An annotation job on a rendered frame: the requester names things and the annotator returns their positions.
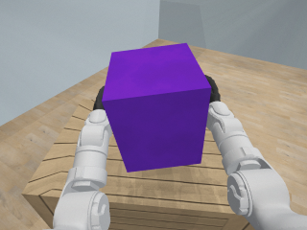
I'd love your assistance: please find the robot left upper arm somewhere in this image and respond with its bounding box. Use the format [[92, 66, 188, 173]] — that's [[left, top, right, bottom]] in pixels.
[[42, 191, 110, 230]]

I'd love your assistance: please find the robot left hand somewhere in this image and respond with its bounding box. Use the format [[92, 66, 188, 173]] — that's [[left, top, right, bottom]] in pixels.
[[93, 86, 105, 110]]

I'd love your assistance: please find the robot right hand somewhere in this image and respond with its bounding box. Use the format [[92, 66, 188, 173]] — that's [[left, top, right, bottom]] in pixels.
[[205, 75, 221, 103]]

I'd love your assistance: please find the right robot forearm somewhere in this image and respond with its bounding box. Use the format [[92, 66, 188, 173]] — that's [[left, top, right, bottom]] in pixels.
[[206, 101, 290, 206]]

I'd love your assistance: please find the pedestal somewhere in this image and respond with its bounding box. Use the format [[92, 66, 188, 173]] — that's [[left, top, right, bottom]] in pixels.
[[21, 99, 255, 230]]

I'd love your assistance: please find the robot right upper arm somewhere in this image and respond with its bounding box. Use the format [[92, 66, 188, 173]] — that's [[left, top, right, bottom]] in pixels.
[[226, 169, 307, 230]]

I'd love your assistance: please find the left robot forearm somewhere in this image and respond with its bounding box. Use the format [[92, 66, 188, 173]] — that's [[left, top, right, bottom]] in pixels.
[[53, 109, 112, 228]]

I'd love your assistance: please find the carton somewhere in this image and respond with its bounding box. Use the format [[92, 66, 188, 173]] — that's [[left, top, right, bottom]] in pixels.
[[102, 43, 212, 173]]

